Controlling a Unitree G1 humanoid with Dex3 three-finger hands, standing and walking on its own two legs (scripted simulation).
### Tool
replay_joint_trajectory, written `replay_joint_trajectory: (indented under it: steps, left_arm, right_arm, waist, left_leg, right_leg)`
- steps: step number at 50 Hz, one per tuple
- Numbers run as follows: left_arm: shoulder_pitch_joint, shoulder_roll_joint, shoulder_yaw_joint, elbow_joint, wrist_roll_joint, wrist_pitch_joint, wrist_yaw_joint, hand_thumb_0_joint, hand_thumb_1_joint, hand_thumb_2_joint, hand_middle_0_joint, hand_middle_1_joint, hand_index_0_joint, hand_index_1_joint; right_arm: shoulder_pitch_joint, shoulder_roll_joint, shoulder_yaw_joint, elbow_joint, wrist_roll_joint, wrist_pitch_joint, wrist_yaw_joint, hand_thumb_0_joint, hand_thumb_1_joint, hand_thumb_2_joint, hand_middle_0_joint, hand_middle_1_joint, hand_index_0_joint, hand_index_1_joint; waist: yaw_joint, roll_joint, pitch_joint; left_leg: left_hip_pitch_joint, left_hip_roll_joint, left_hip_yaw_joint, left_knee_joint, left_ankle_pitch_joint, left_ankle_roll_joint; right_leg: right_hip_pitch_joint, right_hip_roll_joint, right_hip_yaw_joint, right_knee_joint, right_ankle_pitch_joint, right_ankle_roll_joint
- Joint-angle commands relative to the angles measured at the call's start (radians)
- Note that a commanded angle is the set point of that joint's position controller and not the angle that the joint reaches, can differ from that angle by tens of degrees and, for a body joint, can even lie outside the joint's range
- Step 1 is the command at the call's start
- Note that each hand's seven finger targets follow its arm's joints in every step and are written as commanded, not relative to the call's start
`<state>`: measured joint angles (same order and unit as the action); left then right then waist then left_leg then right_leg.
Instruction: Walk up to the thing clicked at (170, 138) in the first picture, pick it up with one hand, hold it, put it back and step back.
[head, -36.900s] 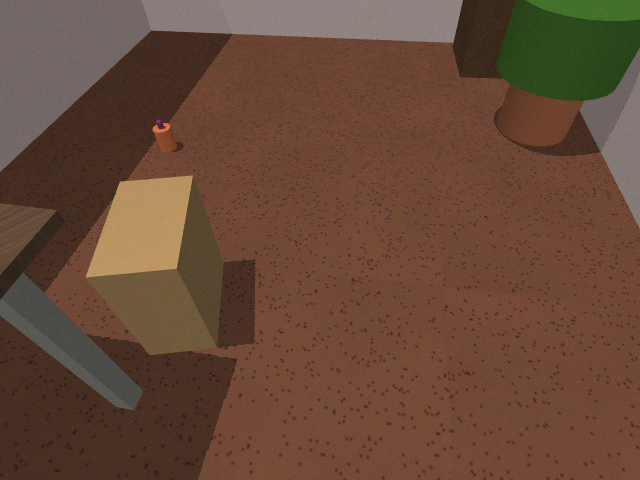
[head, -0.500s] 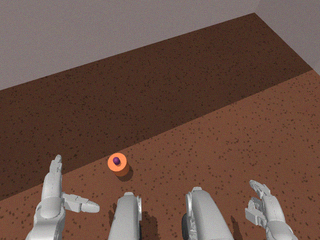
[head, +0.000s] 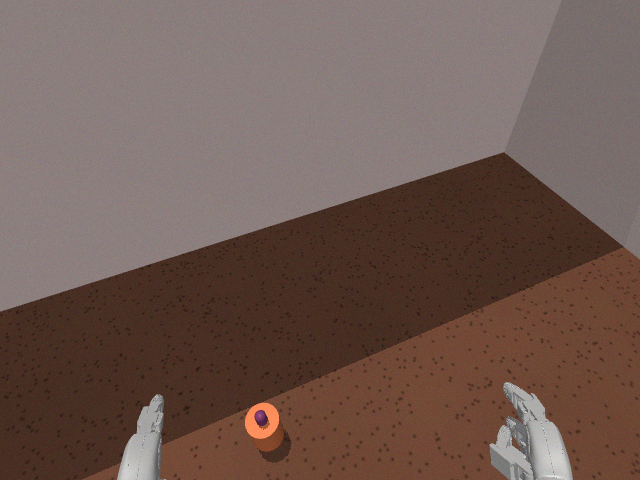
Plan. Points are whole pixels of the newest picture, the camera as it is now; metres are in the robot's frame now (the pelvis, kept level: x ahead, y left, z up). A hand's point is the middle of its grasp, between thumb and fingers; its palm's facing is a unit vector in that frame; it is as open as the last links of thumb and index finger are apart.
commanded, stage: home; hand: left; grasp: from the side
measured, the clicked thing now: (264, 424) +0.39 +0.19 -0.63
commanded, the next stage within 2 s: stand in 1.58 s
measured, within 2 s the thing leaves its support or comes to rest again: neither
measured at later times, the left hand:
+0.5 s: hand (197, 476) +0.16 +0.17 -0.05, palm faces +0.11 -0.96 -0.28, open 17.5 cm
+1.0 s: hand out of the picture +0.16 +0.18 -0.05, palm faces +0.11 -0.96 -0.27, open 17.5 cm
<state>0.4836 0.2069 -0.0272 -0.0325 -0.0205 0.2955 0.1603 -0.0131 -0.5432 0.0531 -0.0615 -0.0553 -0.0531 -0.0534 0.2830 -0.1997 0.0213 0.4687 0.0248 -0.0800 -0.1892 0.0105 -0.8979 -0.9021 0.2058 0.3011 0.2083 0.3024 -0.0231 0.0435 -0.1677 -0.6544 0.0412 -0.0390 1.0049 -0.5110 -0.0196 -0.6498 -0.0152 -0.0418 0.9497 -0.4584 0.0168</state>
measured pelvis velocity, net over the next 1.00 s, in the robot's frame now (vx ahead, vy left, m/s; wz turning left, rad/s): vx -0.01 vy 0.00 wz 0.01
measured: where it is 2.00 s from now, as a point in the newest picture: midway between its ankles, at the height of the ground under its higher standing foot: outside the picture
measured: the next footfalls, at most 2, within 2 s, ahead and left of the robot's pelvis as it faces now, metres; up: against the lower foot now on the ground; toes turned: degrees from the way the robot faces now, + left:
none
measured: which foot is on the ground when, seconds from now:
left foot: down 0.00-1.00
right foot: down 0.00-1.00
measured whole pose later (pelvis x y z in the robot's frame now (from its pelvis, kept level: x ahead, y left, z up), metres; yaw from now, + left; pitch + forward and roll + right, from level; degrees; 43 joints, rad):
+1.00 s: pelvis -0.01 +0.00 +0.01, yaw +0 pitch +7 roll -2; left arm 0.46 0.20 -0.01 0.00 -0.01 0.25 0.13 -0.02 -0.54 0.05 -0.06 -0.06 -0.05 -0.05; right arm 0.28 -0.20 0.03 0.51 0.01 -0.14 -0.18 0.01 -0.90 -0.90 0.21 0.30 0.21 0.30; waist -0.02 0.03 -0.11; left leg -0.61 0.04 -0.04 0.97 -0.47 -0.02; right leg -0.61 -0.01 -0.05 0.91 -0.42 0.01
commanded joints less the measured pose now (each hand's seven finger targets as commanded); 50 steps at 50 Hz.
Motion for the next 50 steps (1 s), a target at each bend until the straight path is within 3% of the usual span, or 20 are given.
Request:
replay_joint_trajectory:
  steps: [1, 3, 4, 8, 9, 14, 16, 17, 18, 24, 25, 26, 29, 32, 36, 38, 41, 42, 44, 50]
  left_arm:
    - [-0.08, 0.118, 0.08, -0.204, 0.013, -0.054, 0.006, 0.0, -0.569, 0.045, -0.047, -0.05, -0.047, -0.05]
    - [-0.054, 0.087, 0.054, -0.159, 0.016, -0.055, -0.003, 0.0, -0.558, 0.051, -0.048, -0.052, -0.048, -0.052]
    - [-0.068, 0.105, 0.075, -0.176, 0.016, -0.058, -0.001, 0.0, -0.564, 0.047, -0.048, -0.051, -0.047, -0.051]
    - [-0.074, 0.1, 0.062, -0.173, 0.017, -0.062, -0.002, 0.0, -0.533, 0.065, -0.051, -0.056, -0.05, -0.057]
    - [-0.113, 0.121, 0.075, -0.23, 0.017, -0.068, 0.0, 0.0, -0.555, 0.053, -0.049, -0.053, -0.048, -0.053]
    - [-0.049, 0.101, 0.063, -0.172, 0.017, -0.064, -0.001, 0.0, -0.556, 0.052, -0.049, -0.054, -0.048, -0.054]
    - [-0.062, 0.102, 0.063, -0.178, 0.018, -0.069, -0.002, 0.0, -0.553, 0.054, -0.049, -0.054, -0.048, -0.054]
    - [-0.021, 0.086, 0.063, -0.112, 0.018, -0.064, -0.005, 0.0, -0.557, 0.052, -0.048, -0.054, -0.048, -0.054]
    - [-0.061, 0.104, 0.066, -0.183, 0.017, -0.072, -0.004, 0.0, -0.551, 0.055, -0.049, -0.055, -0.049, -0.055]
    - [-0.056, 0.114, 0.085, -0.167, 0.016, -0.08, -0.009, 0.0, -0.541, 0.062, -0.05, -0.057, -0.05, -0.057]
    - [-0.004, 0.078, 0.065, -0.078, 0.017, -0.074, -0.015, 0.0, -0.549, 0.057, -0.049, -0.056, -0.049, -0.056]
    - [-0.049, 0.118, 0.087, -0.194, 0.016, -0.084, -0.012, 0.0, -0.543, 0.06, -0.05, -0.057, -0.05, -0.057]
    - [-0.039, 0.106, 0.076, -0.171, 0.017, -0.082, -0.013, 0.0, -0.554, 0.054, -0.049, -0.055, -0.049, -0.055]
    - [-0.085, 0.107, 0.075, -0.181, 0.017, -0.088, -0.012, 0.0, -0.552, 0.055, -0.049, -0.056, -0.049, -0.055]
    - [-0.076, 0.101, 0.065, -0.177, 0.019, -0.088, -0.015, 0.0, -0.539, 0.062, -0.05, -0.058, -0.05, -0.057]
    - [-0.058, 0.101, 0.07, -0.174, 0.02, -0.089, -0.014, 0.0, -0.563, 0.049, -0.048, -0.054, -0.048, -0.054]
    - [-0.015, 0.08, 0.068, -0.111, 0.02, -0.083, -0.016, 0.0, -0.57, 0.045, -0.047, -0.053, -0.047, -0.053]
    - [-0.093, 0.1, 0.061, -0.206, 0.018, -0.092, -0.015, 0.0, -0.552, 0.055, -0.049, -0.056, -0.049, -0.056]
    - [-0.05, 0.104, 0.077, -0.134, 0.021, -0.087, -0.015, 0.0, -0.573, 0.043, -0.047, -0.053, -0.047, -0.052]
    - [-0.042, 0.1, 0.079, -0.161, 0.018, -0.089, -0.017, 0.0, -0.556, 0.053, -0.048, -0.056, -0.049, -0.055]
  right_arm:
    - [-0.056, -0.125, -0.047, -0.143, -0.008, -0.07, -0.01, 0.0, -0.896, -0.902, 0.201, 0.301, 0.201, 0.301]
    - [-0.063, -0.122, -0.042, -0.142, -0.012, -0.078, -0.004, 0.0, -0.896, -0.902, 0.201, 0.301, 0.201, 0.301]
    - [-0.061, -0.123, -0.044, -0.14, -0.014, -0.081, -0.006, 0.0, -0.896, -0.902, 0.201, 0.301, 0.201, 0.301]
    - [-0.072, -0.123, -0.037, -0.14, -0.015, -0.091, -0.003, 0.0, -0.897, -0.901, 0.201, 0.301, 0.201, 0.301]
    - [-0.065, -0.124, -0.041, -0.135, -0.015, -0.091, -0.006, 0.0, -0.897, -0.901, 0.201, 0.301, 0.2, 0.301]
    - [-0.066, -0.12, -0.038, -0.124, -0.017, -0.095, -0.006, 0.0, -0.898, -0.901, 0.2, 0.301, 0.2, 0.301]
    - [-0.066, -0.126, -0.043, -0.122, -0.018, -0.095, -0.007, 0.0, -0.898, -0.901, 0.2, 0.301, 0.2, 0.301]
    - [-0.068, -0.118, -0.035, -0.117, -0.017, -0.094, -0.004, 0.0, -0.898, -0.901, 0.2, 0.301, 0.2, 0.301]
    - [-0.074, -0.125, -0.042, -0.124, -0.018, -0.096, -0.004, 0.0, -0.898, -0.901, 0.2, 0.301, 0.2, 0.301]
    - [-0.09, -0.119, -0.039, -0.142, -0.015, -0.101, 0.002, 0.0, -0.898, -0.901, 0.2, 0.301, 0.2, 0.301]
    - [-0.077, -0.116, -0.036, -0.121, -0.016, -0.099, 0.005, 0.0, -0.898, -0.901, 0.2, 0.301, 0.2, 0.301]
    - [-0.074, -0.118, -0.041, -0.129, -0.016, -0.101, 0.004, 0.0, -0.898, -0.901, 0.2, 0.301, 0.2, 0.301]
    - [-0.066, -0.123, -0.044, -0.132, -0.016, -0.101, 0.003, 0.0, -0.898, -0.901, 0.2, 0.301, 0.2, 0.301]
    - [-0.07, -0.12, -0.04, -0.123, -0.015, -0.105, 0.001, 0.0, -0.898, -0.901, 0.2, 0.301, 0.2, 0.301]
    - [-0.066, -0.119, -0.039, -0.12, -0.016, -0.112, -0.003, 0.0, -0.898, -0.901, 0.2, 0.301, 0.2, 0.301]
    - [-0.071, -0.127, -0.046, -0.126, -0.017, -0.115, -0.006, 0.0, -0.899, -0.901, 0.2, 0.301, 0.2, 0.301]
    - [-0.067, -0.112, -0.038, -0.114, -0.018, -0.114, -0.003, 0.0, -0.899, -0.901, 0.2, 0.3, 0.2, 0.3]
    - [-0.078, -0.126, -0.046, -0.132, -0.017, -0.116, -0.005, 0.0, -0.899, -0.901, 0.2, 0.3, 0.2, 0.3]
    - [-0.069, -0.123, -0.042, -0.112, -0.017, -0.114, -0.004, 0.0, -0.899, -0.901, 0.2, 0.3, 0.2, 0.3]
    - [-0.07, -0.119, -0.043, -0.122, -0.017, -0.119, -0.003, 0.0, -0.899, -0.901, 0.2, 0.3, 0.2, 0.3]
  waist:
    - [-0.019, -0.024, -0.002]
    - [-0.019, -0.022, 0.006]
    - [-0.012, -0.003, -0.029]
    - [-0.009, 0.019, -0.027]
    - [-0.006, 0.038, -0.059]
    - [-0.006, -0.005, -0.055]
    - [-0.007, -0.014, -0.052]
    - [-0.004, -0.037, -0.015]
    - [0.002, -0.014, -0.045]
    - [0.01, -0.032, 0.001]
    - [-0.003, -0.048, 0.018]
    - [0.012, -0.007, -0.029]
    - [-0.002, -0.005, -0.044]
    - [-0.004, -0.013, -0.008]
    - [-0.009, -0.012, -0.001]
    - [-0.003, -0.01, -0.044]
    - [-0.001, -0.02, -0.013]
    - [-0.003, -0.014, -0.023]
    - [-0.002, -0.037, 0.019]
    - [0.007, -0.008, -0.006]
  left_leg:
    - [0.05, -0.032, 0.031, -0.189, 0.188, 0.027]
    - [0.053, -0.031, 0.028, -0.194, 0.191, 0.025]
    - [0.068, -0.034, 0.03, -0.189, 0.21, 0.024]
    - [0.081, -0.034, 0.024, -0.212, 0.188, 0.019]
    - [0.099, -0.036, 0.026, -0.211, 0.199, 0.018]
    - [0.095, -0.037, 0.028, -0.19, 0.258, 0.021]
    - [0.089, -0.038, 0.031, -0.188, 0.251, 0.023]
    - [0.071, -0.039, 0.033, -0.192, 0.226, 0.025]
    - [0.084, -0.038, 0.032, -0.191, 0.247, 0.023]
    - [0.051, -0.044, 0.04, -0.208, 0.143, 0.032]
    - [0.046, -0.041, 0.037, -0.214, 0.128, 0.031]
    - [0.064, -0.042, 0.037, -0.21, 0.163, 0.029]
    - [0.076, -0.041, 0.037, -0.202, 0.197, 0.027]
    - [0.059, -0.038, 0.034, -0.217, 0.128, 0.029]
    - [0.062, -0.039, 0.036, -0.215, 0.129, 0.029]
    - [0.086, -0.038, 0.033, -0.206, 0.191, 0.026]
    - [0.069, -0.035, 0.03, -0.208, 0.179, 0.025]
    - [0.072, -0.037, 0.03, -0.212, 0.176, 0.026]
    - [0.05, -0.038, 0.031, -0.215, 0.141, 0.029]
    - [0.064, -0.041, 0.035, -0.208, 0.162, 0.027]
  right_leg:
    - [0.078, 0.03, -0.026, -0.173, 0.152, -0.018]
    - [0.078, 0.03, -0.026, -0.167, 0.152, -0.022]
    - [0.097, 0.029, -0.023, -0.167, 0.17, -0.022]
    - [0.102, 0.032, -0.027, -0.169, 0.148, -0.024]
    - [0.114, 0.032, -0.025, -0.17, 0.161, -0.024]
    - [0.138, 0.031, -0.026, -0.178, 0.218, -0.021]
    - [0.132, 0.029, -0.024, -0.184, 0.214, -0.02]
    - [0.125, 0.028, -0.023, -0.19, 0.189, -0.019]
    - [0.136, 0.028, -0.024, -0.188, 0.207, -0.02]
    - [0.118, 0.021, -0.015, -0.221, 0.114, -0.017]
    - [0.105, 0.027, -0.02, -0.212, 0.099, -0.018]
    - [0.127, 0.023, -0.019, -0.208, 0.132, -0.02]
    - [0.131, 0.028, -0.02, -0.194, 0.166, -0.02]
    - [0.109, 0.027, -0.02, -0.203, 0.105, -0.02]
    - [0.104, 0.027, -0.02, -0.207, 0.107, -0.018]
    - [0.129, 0.027, -0.022, -0.194, 0.159, -0.02]
    - [0.115, 0.031, -0.026, -0.195, 0.145, -0.021]
    - [0.12, 0.028, -0.027, -0.197, 0.148, -0.02]
    - [0.103, 0.029, -0.026, -0.205, 0.11, -0.018]
    - [0.114, 0.027, -0.023, -0.203, 0.131, -0.019]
